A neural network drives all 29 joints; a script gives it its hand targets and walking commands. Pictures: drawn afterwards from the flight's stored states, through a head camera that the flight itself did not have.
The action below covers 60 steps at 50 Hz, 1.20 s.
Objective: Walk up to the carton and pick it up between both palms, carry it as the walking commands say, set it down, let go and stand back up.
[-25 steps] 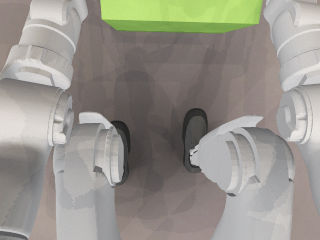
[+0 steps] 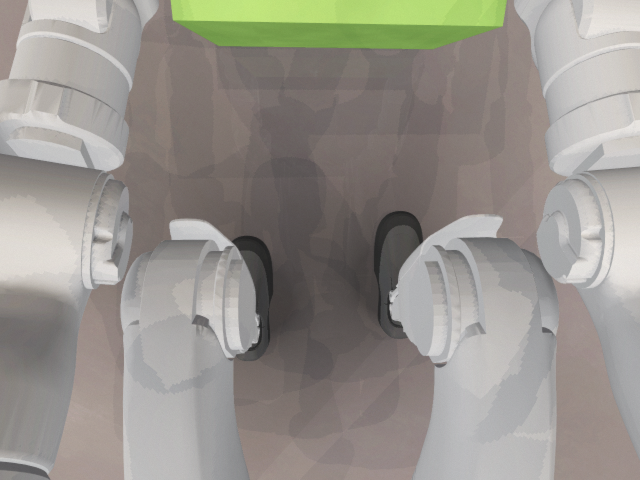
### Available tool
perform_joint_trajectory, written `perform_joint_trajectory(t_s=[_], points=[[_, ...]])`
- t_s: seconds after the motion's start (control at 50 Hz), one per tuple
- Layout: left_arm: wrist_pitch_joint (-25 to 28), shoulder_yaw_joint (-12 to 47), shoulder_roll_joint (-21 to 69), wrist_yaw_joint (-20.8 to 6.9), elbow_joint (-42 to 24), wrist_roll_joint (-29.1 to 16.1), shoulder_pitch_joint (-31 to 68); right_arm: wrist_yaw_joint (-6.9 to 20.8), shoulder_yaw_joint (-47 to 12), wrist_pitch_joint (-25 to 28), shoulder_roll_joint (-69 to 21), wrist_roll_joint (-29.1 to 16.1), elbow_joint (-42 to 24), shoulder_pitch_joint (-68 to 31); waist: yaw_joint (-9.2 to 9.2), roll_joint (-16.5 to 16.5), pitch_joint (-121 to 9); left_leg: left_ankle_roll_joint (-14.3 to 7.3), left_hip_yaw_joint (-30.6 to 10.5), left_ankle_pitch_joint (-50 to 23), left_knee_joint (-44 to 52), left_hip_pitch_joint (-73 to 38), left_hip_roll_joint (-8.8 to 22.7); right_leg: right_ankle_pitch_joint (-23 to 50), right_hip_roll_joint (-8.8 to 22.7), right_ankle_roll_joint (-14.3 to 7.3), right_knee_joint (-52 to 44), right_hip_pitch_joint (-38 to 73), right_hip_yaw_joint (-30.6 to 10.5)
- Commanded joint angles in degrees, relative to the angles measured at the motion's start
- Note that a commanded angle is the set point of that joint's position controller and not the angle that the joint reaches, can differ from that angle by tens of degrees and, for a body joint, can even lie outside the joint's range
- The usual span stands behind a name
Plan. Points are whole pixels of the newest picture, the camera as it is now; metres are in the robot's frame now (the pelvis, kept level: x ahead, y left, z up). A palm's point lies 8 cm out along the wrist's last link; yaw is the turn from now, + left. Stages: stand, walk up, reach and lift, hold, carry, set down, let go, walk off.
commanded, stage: reach and lift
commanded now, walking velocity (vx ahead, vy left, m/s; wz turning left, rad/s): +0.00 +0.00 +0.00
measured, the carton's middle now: out of the picture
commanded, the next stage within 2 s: none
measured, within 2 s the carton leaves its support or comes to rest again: neither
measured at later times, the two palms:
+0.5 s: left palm out of the picture +0.57 +0.13 -0.12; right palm out of the picture +0.56 -0.22 -0.11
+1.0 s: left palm out of the picture +0.54 +0.12 -0.05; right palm out of the picture +0.53 -0.22 -0.04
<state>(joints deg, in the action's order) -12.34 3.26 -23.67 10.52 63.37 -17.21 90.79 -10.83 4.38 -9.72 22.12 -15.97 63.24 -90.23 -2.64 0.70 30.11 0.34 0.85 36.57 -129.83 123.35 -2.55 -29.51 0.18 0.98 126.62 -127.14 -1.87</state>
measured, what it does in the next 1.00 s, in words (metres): rises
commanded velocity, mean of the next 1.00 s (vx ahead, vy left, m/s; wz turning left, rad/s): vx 0.00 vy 0.00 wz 0.00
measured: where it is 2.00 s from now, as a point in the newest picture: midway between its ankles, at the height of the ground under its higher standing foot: (323, 306)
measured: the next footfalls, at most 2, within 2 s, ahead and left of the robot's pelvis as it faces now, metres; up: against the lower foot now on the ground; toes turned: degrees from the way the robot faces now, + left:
none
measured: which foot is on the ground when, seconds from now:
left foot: down 0.00-1.00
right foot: down 0.00-1.00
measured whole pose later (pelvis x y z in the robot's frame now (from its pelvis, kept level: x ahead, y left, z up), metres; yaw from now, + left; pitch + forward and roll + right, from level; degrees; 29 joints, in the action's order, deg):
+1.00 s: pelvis -0.02 +0.00 +0.07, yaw +0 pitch +27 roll +1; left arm -25.5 -15.0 -15.0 11.2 42.2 -0.7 82.9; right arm -10.4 19.4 -23.4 15.6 -1.4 41.9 -83.8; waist -3.4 -0.8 30.1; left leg 0.5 0.8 32.2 -115.2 110.1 -2.4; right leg -25.6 -1.0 1.3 112.4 -113.8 -2.7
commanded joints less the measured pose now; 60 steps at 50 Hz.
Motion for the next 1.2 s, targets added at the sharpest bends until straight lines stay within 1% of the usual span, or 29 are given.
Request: perform_joint_trajectory(t_s=[0.0,0.04,0.06,0.08,0.14,0.18,0.2,0.24,0.26,0.4,0.48,0.5,0.54,0.6,0.66,0.74,0.78,0.8,0.82,0.84,0.9,0.94,0.96,1.0,1.02,1.1,1.14,1.16,1.18], points=[[5.1,10.8,52.3,-15.7,-30.7,-4.3,49.7,15.8,-13.6,0.7,-48.8,-2.9,-25.1,-42.3,-3.08,0.1,-108.1,-0.4,2.7,-24.8,12.2,-39.3,-3.7,25.5,-5.0,-1.4,-7.2,49.7,5.8],[3.9,8.4,52.5,-15.7,-28.8,-3.1,46.7,16.6,-13.2,-0.2,-50.1,-2.4,-24.7,-41.8,-0.76,-1.4,-108.4,-0.7,3.2,-24.4,12.8,-38.4,-4.6,25.4,-5.2,-1.5,-7.7,51.0,5.6],[3.6,6.3,52.1,-16.0,-26.8,-2.0,45.3,16.9,-13.3,-1.0,-50.4,-1.2,-22.8,-42.7,-1.61,-4.3,-106.2,-1.3,2.8,-23.4,13.3,-37.3,-4.1,23.5,-5.0,-0.6,-6.9,50.1,7.0],[2.8,6.4,53.1,-16.1,-28.1,-1.6,45.4,17.1,-14.0,-0.9,-50.7,-2.8,-29.0,-45.3,0.06,-2.7,-111.1,-1.3,2.6,-23.6,13.0,-39.4,-4.3,24.0,-5.1,-1.0,-7.3,52.5,5.6],[1.8,4.2,53.5,-16.7,-26.7,2.0,44.2,18.3,-13.0,-2.6,-54.9,-0.9,-23.8,-41.3,1.86,-3.2,-106.6,-1.3,3.4,-21.9,14.2,-36.5,-3.7,22.5,-5.4,-0.6,-8.2,49.1,6.1],[1.4,7.8,55.8,-17.3,-32.3,-0.5,46.5,18.2,-15.3,-2.7,-54.7,-2.0,-31.7,-44.4,0.45,-2.7,-117.9,-0.9,3.6,-26.7,13.9,-41.4,-4.4,27.8,-5.5,-0.9,-8.2,54.9,5.9],[0.6,6.2,56.5,-17.4,-29.1,1.4,44.2,18.5,-13.5,-3.4,-54.6,-0.1,-26.7,-41.4,-0.34,-2.5,-113.8,-1.1,3.1,-26.5,14.1,-40.3,-3.9,27.0,-5.3,-1.1,-8.1,51.6,6.2],[1.3,7.9,56.4,-17.3,-36.1,0.7,47.8,18.7,-14.2,-3.8,-57.2,-0.8,-27.5,-40.2,0.84,-0.8,-119.2,-0.7,4.1,-30.2,13.7,-42.7,-4.1,30.4,-5.7,-0.9,-7.9,52.7,5.8],[1.2,9.5,56.8,-17.1,-39.3,-0.7,49.7,18.6,-14.3,-3.9,-56.4,-1.2,-29.7,-40.2,-0.86,-0.7,-122.8,-0.9,3.0,-31.8,13.9,-45.9,-4.3,31.1,-5.8,-0.8,-7.9,53.2,6.4],[0.1,8.1,53.9,-18.2,-42.3,1.9,50.1,18.2,-15.4,-6.1,-62.0,-0.9,-28.4,-35.0,3.3,-1.5,-125.1,-1.0,5.9,-27.0,15.5,-38.6,-4.5,31.3,-5.9,-0.5,-11.2,61.7,3.6],[-1.7,10.3,57.4,-18.8,-42.4,0.4,44.3,17.2,-15.5,-6.4,-59.5,-0.3,-35.9,-37.3,0.64,-2.0,-133.6,-0.9,5.5,-29.8,17.2,-42.5,-5.5,34.9,-6.3,-0.4,-11.7,66.4,5.3],[-2.2,9.3,57.3,-18.9,-41.0,1.5,43.4,17.5,-16.9,-6.8,-60.8,-0.5,-35.6,-36.8,2.43,-2.3,-132.5,-0.9,5.2,-29.4,17.9,-42.0,-5.1,33.6,-6.4,-0.2,-12.6,65.6,4.8],[-2.5,11.0,58.6,-18.4,-45.9,0.1,46.1,17.2,-16.3,-7.1,-58.4,0.0,-39.4,-37.3,-0.25,-1.4,-138.1,-0.1,4.7,-29.7,19.1,-46.5,-5.4,34.4,-6.7,-0.8,-13.4,67.7,5.4],[-3.7,6.1,59.9,-19.2,-34.5,3.7,41.1,17.7,-12.9,-7.7,-56.9,4.7,-31.6,-35.9,-1.33,-1.6,-121.0,-0.7,4.4,-20.7,20.1,-36.6,-5.0,24.0,-6.3,-1.6,-15.1,56.2,5.7],[-3.6,10.5,61.1,-19.6,-43.1,1.5,47.5,18.7,-13.3,-8.3,-59.8,3.9,-34.5,-37.4,-2.59,0.1,-130.5,-0.2,4.3,-23.7,21.3,-43.8,-5.9,25.4,-6.6,-1.8,-16.5,59.0,5.7],[-5.3,9.5,60.7,-19.2,-42.6,2.2,47.5,19.3,-14.5,-10.5,-61.6,4.0,-33.8,-36.7,-1.83,-1.5,-135.5,-0.4,4.5,-22.0,23.0,-46.4,-6.2,23.9,-6.7,-1.2,-18.4,62.0,6.0],[-6.3,4.2,60.2,-20.0,-33.8,7.0,42.6,20.6,-10.2,-11.1,-62.1,6.8,-26.0,-34.0,1.26,0.4,-122.0,-0.5,4.5,-16.3,24.7,-39.4,-5.6,17.0,-6.3,-1.9,-19.3,53.3,6.0],[-6.9,6.9,63.9,-20.3,-36.8,5.6,41.9,20.9,-12.1,-10.8,-61.7,5.8,-31.5,-37.1,-1.53,-0.4,-129.4,-0.4,3.6,-17.9,25.2,-45.0,-5.7,18.5,-6.8,-1.8,-19.6,56.6,6.9],[-6.5,9.6,62.1,-20.3,-42.0,4.3,45.3,21.5,-14.2,-11.5,-64.3,3.9,-33.6,-36.9,0.04,0.0,-136.7,-0.2,4.1,-21.7,25.4,-49.3,-5.8,21.9,-6.7,-1.5,-19.4,59.3,7.0],[-6.9,11.7,65.0,-20.1,-47.3,1.8,47.4,21.3,-15.7,-11.7,-64.4,2.1,-37.7,-38.4,-2.24,0.4,-145.8,-0.3,2.8,-24.8,26.0,-56.5,-6.1,23.6,-6.9,-1.0,-19.5,62.4,7.9],[-8.0,8.4,63.5,-19.7,-40.7,4.5,42.6,21.6,-15.5,-12.6,-63.1,3.5,-35.1,-37.2,0.75,-0.2,-138.1,-0.2,3.7,-23.3,26.6,-50.6,-6.4,21.9,-6.8,-1.1,-21.1,60.2,6.9],[-8.2,4.8,61.0,-20.8,-36.8,7.5,43.3,21.8,-11.0,-13.0,-63.4,6.1,-28.5,-35.4,0.6,0.0,-126.8,-0.5,4.5,-14.7,27.1,-42.6,-5.5,15.1,-6.5,-1.6,-21.8,54.7,6.8],[-7.5,8.4,63.5,-20.8,-46.2,4.6,47.1,21.8,-13.6,-12.9,-65.7,4.6,-34.5,-35.7,0.19,-0.6,-136.7,-0.3,4.7,-17.8,27.5,-47.3,-6.4,18.1,-7.2,-1.4,-22.5,61.3,6.6],[-7.7,10.9,64.2,-20.5,-51.2,2.1,49.5,21.6,-16.8,-13.4,-67.3,1.8,-38.2,-37.1,-0.83,-0.3,-149.3,-0.2,3.9,-24.2,28.1,-56.0,-6.7,24.3,-7.4,-0.8,-23.2,68.6,6.7],[-8.3,10.9,62.9,-20.5,-49.2,3.1,45.1,21.5,-17.4,-13.9,-67.1,1.6,-38.5,-36.7,1.06,0.1,-151.6,-0.4,4.1,-27.7,27.6,-57.2,-7.0,27.3,-7.8,-1.0,-22.2,68.6,6.4],[-8.4,6.8,61.5,-21.5,-44.1,6.4,45.9,21.1,-11.7,-14.5,-66.9,7.9,-29.0,-31.0,-0.43,-1.5,-133.3,-0.4,4.7,-15.7,28.6,-41.3,-6.2,18.3,-6.9,-1.9,-24.7,63.7,4.9],[-8.2,14.4,64.3,-21.5,-54.4,1.8,48.6,21.0,-17.2,-14.2,-68.7,3.2,-39.5,-32.5,-0.81,0.6,-153.2,0.1,4.2,-25.4,29.0,-56.2,-6.9,26.1,-8.1,-1.6,-25.0,72.2,5.2],[-9.0,13.3,63.3,-21.5,-50.9,2.2,45.1,21.1,-18.7,-14.8,-67.4,2.3,-41.1,-34.3,0.89,0.5,-154.4,-0.2,4.5,-27.7,28.7,-57.0,-7.3,27.9,-7.9,-0.9,-24.9,72.8,5.2],[-9.2,12.7,63.0,-21.2,-51.0,1.9,44.8,20.6,-17.9,-15.1,-66.8,3.0,-40.4,-33.7,-0.96,-0.6,-154.1,-0.1,4.4,-26.7,29.7,-56.5,-7.3,28.0,-8.2,-0.9,-25.4,74.1,5.8]])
